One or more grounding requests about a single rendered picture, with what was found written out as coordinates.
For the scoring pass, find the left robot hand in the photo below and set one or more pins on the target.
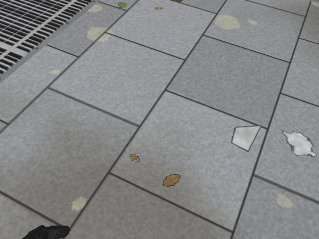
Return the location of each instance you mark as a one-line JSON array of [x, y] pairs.
[[49, 232]]

